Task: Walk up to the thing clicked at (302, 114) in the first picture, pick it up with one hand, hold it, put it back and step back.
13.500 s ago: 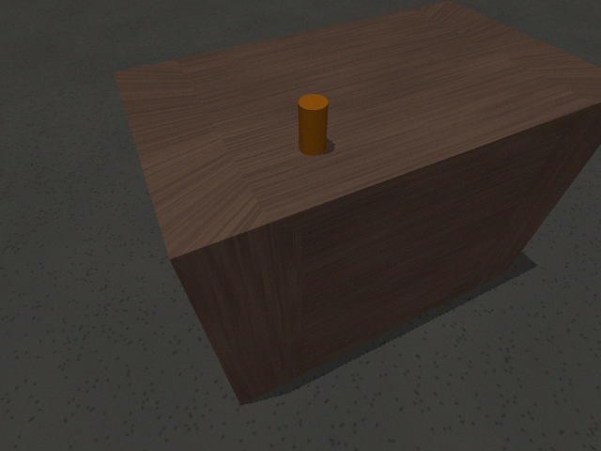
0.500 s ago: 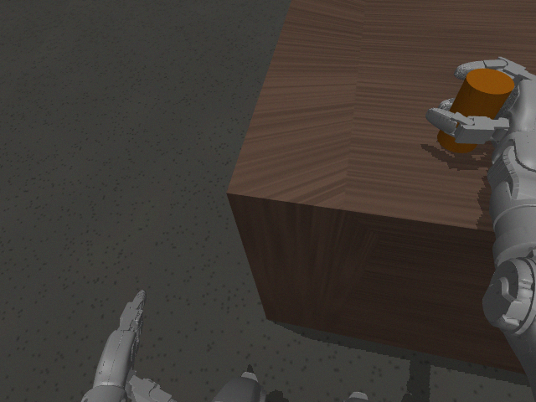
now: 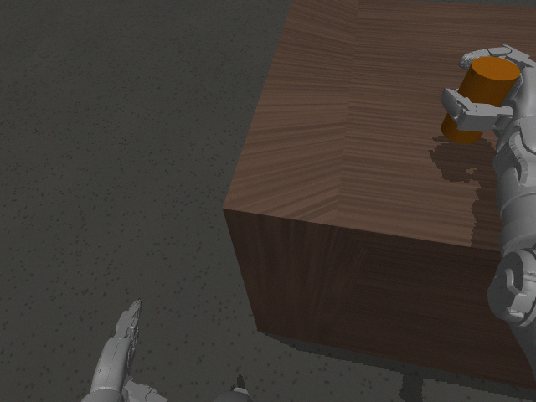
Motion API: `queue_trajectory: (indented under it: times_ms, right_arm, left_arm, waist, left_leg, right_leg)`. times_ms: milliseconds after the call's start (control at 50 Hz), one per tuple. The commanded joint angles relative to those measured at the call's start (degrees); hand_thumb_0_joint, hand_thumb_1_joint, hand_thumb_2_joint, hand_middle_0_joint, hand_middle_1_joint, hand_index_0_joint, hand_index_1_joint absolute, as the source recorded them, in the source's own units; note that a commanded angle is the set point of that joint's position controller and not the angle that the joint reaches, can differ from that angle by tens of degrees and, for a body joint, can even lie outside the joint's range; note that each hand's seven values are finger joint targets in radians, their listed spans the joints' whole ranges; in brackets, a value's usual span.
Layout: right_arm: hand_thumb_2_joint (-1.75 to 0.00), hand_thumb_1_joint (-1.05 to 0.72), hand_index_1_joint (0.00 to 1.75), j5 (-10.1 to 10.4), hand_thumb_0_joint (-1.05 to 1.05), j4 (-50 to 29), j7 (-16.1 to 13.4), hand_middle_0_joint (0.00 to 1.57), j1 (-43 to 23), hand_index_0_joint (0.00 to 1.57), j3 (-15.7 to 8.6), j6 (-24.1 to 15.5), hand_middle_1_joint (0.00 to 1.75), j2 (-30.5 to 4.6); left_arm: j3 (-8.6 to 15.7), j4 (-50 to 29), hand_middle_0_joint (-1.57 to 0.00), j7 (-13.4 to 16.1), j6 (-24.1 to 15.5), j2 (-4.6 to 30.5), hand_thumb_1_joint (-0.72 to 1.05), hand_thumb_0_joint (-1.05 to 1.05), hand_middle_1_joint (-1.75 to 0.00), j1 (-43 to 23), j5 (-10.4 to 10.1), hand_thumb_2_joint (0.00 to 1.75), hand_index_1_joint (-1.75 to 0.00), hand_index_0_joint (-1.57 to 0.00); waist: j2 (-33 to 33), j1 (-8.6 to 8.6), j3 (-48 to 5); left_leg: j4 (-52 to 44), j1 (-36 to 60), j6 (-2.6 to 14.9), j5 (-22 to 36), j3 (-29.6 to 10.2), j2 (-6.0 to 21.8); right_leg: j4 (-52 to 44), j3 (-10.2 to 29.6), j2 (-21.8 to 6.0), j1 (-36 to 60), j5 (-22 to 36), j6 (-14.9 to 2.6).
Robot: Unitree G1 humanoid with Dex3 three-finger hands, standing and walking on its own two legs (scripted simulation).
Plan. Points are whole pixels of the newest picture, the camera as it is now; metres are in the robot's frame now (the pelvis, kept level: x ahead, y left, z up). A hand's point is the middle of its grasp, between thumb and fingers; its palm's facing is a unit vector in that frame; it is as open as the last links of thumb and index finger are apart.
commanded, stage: settle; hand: right
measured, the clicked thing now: (476, 102) +0.52 -0.19 +0.16
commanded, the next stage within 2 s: lift in 0.46 s
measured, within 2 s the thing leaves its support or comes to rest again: neither
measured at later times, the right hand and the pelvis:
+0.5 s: hand (474, 80) +0.52 -0.17 +0.19, palm faces +0.13 +0.99 +0.00, open 7.7 cm; pelvis +0.00 +0.00 +0.01, yaw +0 degrees
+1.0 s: hand (499, 66) +0.48 -0.17 +0.23, palm faces +0.10 +0.99 -0.01, open 7.6 cm; pelvis +0.01 +0.00 +0.02, yaw +0 degrees
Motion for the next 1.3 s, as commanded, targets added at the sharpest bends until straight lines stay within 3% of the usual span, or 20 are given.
queue_trajectory:
  times_ms: [0,40,80,120,200,240,280,360,420,540,560,660,720,760,800,1000,1060,1180,1200,1280]
  right_arm:
    - [-1.26,-0.33,1.40,1.20,0.00,-17.15,0.38,1.34,-32.30,1.37,-2.72,-3.61,1.40,-14.96]
    - [-1.29,-0.36,1.42,0.49,0.00,-12.14,0.40,1.35,-29.89,1.37,-0.87,-2.75,1.42,-12.93]
    - [-1.31,-0.37,1.44,0.68,0.00,-13.02,0.20,1.34,-31.05,1.37,-0.46,-2.93,1.44,-11.93]
    - [-1.31,-0.37,1.44,0.68,0.00,-17.60,-0.05,1.35,-34.83,1.38,-1.69,-3.27,1.44,-14.97]
    - [-1.34,-0.39,1.45,0.86,0.00,-12.79,0.06,1.34,-30.06,1.37,-0.57,-2.26,1.45,-12.09]
    - [-1.36,-0.39,1.47,0.84,0.00,-20.45,-0.09,1.35,-35.64,1.38,-2.47,-3.01,1.47,-16.60]
    - [-1.36,-0.37,1.47,0.77,0.00,-13.44,0.14,1.35,-30.53,1.38,-0.42,-1.81,1.47,-12.55]
    - [-1.37,-0.38,1.49,0.99,0.00,-15.88,-0.18,1.36,-33.27,1.39,-1.58,-1.52,1.48,-14.57]
    - [-1.37,-0.39,1.49,1.05,0.00,-13.94,-0.30,1.36,-31.74,1.39,-0.82,-1.13,1.49,-13.37]
    - [-1.38,-0.41,1.47,1.38,0.00,-17.23,0.44,1.33,-33.81,1.36,-0.21,-0.70,1.47,-13.41]
    - [-1.37,-0.33,1.47,1.54,0.00,-18.49,0.30,1.33,-34.12,1.36,-1.05,-0.49,1.47,-14.88]
    - [-1.31,-0.30,1.43,1.94,0.00,-18.48,0.74,1.31,-31.46,1.34,0.17,0.64,1.43,-12.73]
    - [-1.31,-0.33,1.42,2.27,0.00,-20.56,0.58,1.31,-31.18,1.34,-0.66,1.67,1.42,-14.03]
    - [-1.29,-0.34,1.41,2.73,0.00,-21.60,1.06,1.30,-28.93,1.33,1.16,2.60,1.41,-10.25]
    - [-1.29,-0.38,1.40,3.12,0.00,-26.33,0.97,1.31,-30.50,1.33,0.07,3.04,1.40,-11.89]
    - [-1.29,-0.39,1.41,4.51,0.00,-39.78,1.74,1.32,-21.75,1.35,2.12,10.75,1.41,-6.40]
    - [-1.28,-0.42,1.41,5.30,0.00,-42.84,1.57,1.33,-17.45,1.35,0.47,14.57,1.41,-7.30]
    - [-1.30,-0.46,1.43,6.53,0.00,-53.66,1.48,1.36,-14.83,1.38,1.59,21.58,1.43,-5.03]
    - [-1.30,-0.43,1.43,6.82,0.00,-53.85,1.47,1.36,-12.77,1.38,0.24,22.93,1.43,-6.40]
    - [-1.28,-0.42,1.42,7.57,0.00,-60.20,1.55,1.36,-11.61,1.37,0.51,27.06,1.42,-5.71]
  left_arm:
    - [5.30,-11.38,-0.05,0.54,-3.04,9.75,-0.56,0.00,-0.06,-3.23,-0.78,0.06,-0.06,-0.05]
    - [5.57,-9.00,-0.05,0.60,-2.59,9.51,-0.55,0.00,-0.06,0.37,-0.62,0.06,-0.06,-0.05]
    - [2.69,-8.25,-0.05,0.06,-2.57,6.66,-0.55,0.00,-0.06,0.30,-0.73,0.06,-0.06,-0.05]
    - [4.27,-10.33,-0.05,0.32,-2.87,8.34,-0.55,0.00,-0.06,-1.52,-0.75,0.05,-0.06,-0.05]
    - [2.94,-6.85,-0.05,0.04,-2.68,6.87,-0.55,0.00,-0.06,-0.06,-0.66,0.06,-0.06,-0.05]
    - [4.35,-8.89,-0.05,0.31,-2.88,8.81,-0.55,0.00,-0.05,-2.72,-0.56,0.06,-0.06,-0.05]
    - [4.27,-7.33,-0.05,0.40,-2.57,8.22,-0.56,0.00,-0.05,-0.68,-0.72,0.06,-0.06,-0.04]
    - [5.43,-8.79,-0.05,0.92,-2.88,9.85,-0.55,0.00,-0.05,-1.75,-0.89,0.06,-0.06,-0.05]
    - [2.51,-5.52,-0.05,0.65,-2.57,6.34,-0.55,0.00,-0.05,-0.53,-1.02,0.05,-0.06,-0.05]
    - [2.79,-6.21,-0.05,0.83,-2.86,6.90,-0.55,0.00,-0.05,-1.50,-0.94,0.05,-0.06,-0.05]
    - [4.99,-7.89,-0.05,1.25,-3.17,9.36,-0.55,0.00,-0.06,-3.75,-1.14,0.06,-0.06,-0.05]
    - [0.98,-6.52,-0.05,0.98,-2.91,5.55,-0.54,0.00,-0.06,-2.83,-1.34,0.05,-0.05,-0.05]
    - [5.62,-4.02,-0.04,1.57,-2.68,9.88,-0.54,0.00,-0.06,0.98,-1.05,0.05,-0.05,-0.05]
    - [3.37,-5.13,-0.05,1.30,-2.94,7.47,-0.54,0.00,-0.06,0.17,-1.18,0.05,-0.05,-0.05]
    - [2.96,-8.01,-0.05,1.34,-3.22,7.00,-0.53,0.00,-0.06,-3.70,-1.56,0.05,-0.05,-0.05]
    - [4.83,-7.30,-0.04,1.16,-2.91,7.61,-0.54,0.00,-0.05,-1.44,-1.97,0.05,-0.05,-0.04]
    - [5.39,-4.83,-0.04,0.92,-2.20,7.86,-0.53,0.00,-0.05,0.63,-2.35,0.05,-0.04,-0.04]
    - [2.92,-3.58,-0.04,0.23,-2.35,4.97,-0.53,0.00,-0.05,-2.50,-2.79,0.05,-0.04,-0.04]
    - [5.19,-3.59,-0.04,0.63,-2.43,7.48,-0.53,0.00,-0.05,-2.73,-2.95,0.05,-0.04,-0.04]
    - [5.66,-1.55,-0.03,0.57,-2.77,7.90,-0.54,0.00,-0.04,-3.11,-3.15,0.05,-0.04,-0.03]
  waist:
    - [-2.85,0.06,-29.47]
    - [-1.16,1.17,-26.03]
    - [-2.14,-0.17,-24.70]
    - [-4.28,-0.32,-28.99]
    - [-3.23,-0.57,-24.04]
    - [-5.58,-1.10,-30.72]
    - [-1.49,-0.54,-25.73]
    - [-1.17,0.03,-27.11]
    - [-1.67,-1.31,-22.05]
    - [-2.11,-1.04,-25.23]
    - [-1.97,-1.23,-27.73]
    - [-2.39,-3.33,-25.16]
    - [-3.99,-2.40,-26.41]
    - [-3.66,-2.94,-25.04]
    - [-2.20,-4.29,-26.99]
    - [-0.35,-6.30,-24.80]
    - [0.17,-7.10,-20.51]
    - [-0.37,-7.94,-15.46]
    - [1.20,-7.65,-16.06]
    - [0.88,-7.56,-14.93]
  left_leg:
    - [-3.05,11.65,1.71,28.44,3.01,-1.82]
    - [-3.88,10.20,1.51,27.02,3.20,-1.94]
    - [-4.46,10.44,1.62,25.85,2.85,-1.79]
    - [-4.46,11.15,1.79,26.13,2.92,-1.84]
    - [-5.36,10.91,1.81,25.37,3.03,-1.85]
    - [-4.96,13.70,1.81,28.18,2.55,-1.55]
    - [-5.20,14.07,1.60,28.31,2.76,-1.56]
    - [-6.25,14.60,1.14,27.70,2.37,-1.33]
    - [-7.15,13.25,1.37,24.57,2.58,-1.34]
    - [-7.56,14.63,1.30,25.68,2.46,-1.31]
    - [-7.39,15.27,1.32,26.17,2.61,-1.31]
    - [-7.85,16.97,1.40,27.30,2.68,-1.06]
    - [-7.96,15.66,1.96,27.69,3.24,-1.55]
    - [-8.39,15.01,2.03,27.34,3.89,-1.92]
    - [-8.81,18.11,1.80,28.31,3.26,-1.30]
    - [-9.51,20.96,1.66,31.78,3.67,-0.79]
    - [-9.87,21.21,1.77,30.31,4.19,-0.89]
    - [-12.33,20.19,1.46,21.81,4.32,-0.66]
    - [-12.59,20.37,1.31,21.53,4.50,-0.70]
    - [-12.96,20.68,0.91,22.07,4.45,-0.12]
  right_leg:
    - [-3.81,-0.26,1.24,19.49,28.82,-0.89]
    - [-4.01,-0.46,1.30,19.12,26.78,-1.22]
    - [-4.72,-0.82,1.50,18.29,25.95,-1.08]
    - [-4.88,-0.56,1.27,21.41,28.04,-0.79]
    - [-5.56,-0.84,1.42,19.32,26.58,-0.77]
    - [-5.34,-1.02,1.46,21.81,28.96,-0.69]
    - [-5.74,-1.18,1.68,18.96,26.81,-1.01]
    - [-6.72,-1.48,1.90,19.80,24.31,-1.57]
    - [-7.42,-1.55,1.94,18.20,22.71,-1.41]
    - [-7.72,-1.63,1.90,20.47,23.82,-1.33]
    - [-7.93,-1.47,1.81,22.07,24.45,-1.36]
    - [-8.53,-1.80,2.08,20.84,25.68,-1.20]
    - [-8.78,-1.31,1.51,24.79,29.50,-0.65]
    - [-9.02,-0.82,1.01,26.35,32.86,-0.33]
    - [-9.29,-1.42,1.61,25.39,29.92,-0.92]
    - [-10.59,-1.52,1.81,27.90,32.93,-1.23]
    - [-11.37,-1.27,1.73,26.68,32.46,-1.11]
    - [-13.87,-1.57,2.14,26.33,23.00,-1.59]
    - [-14.33,-1.40,2.13,26.84,22.40,-1.76]
    - [-14.17,-1.62,2.63,27.86,22.05,-1.98]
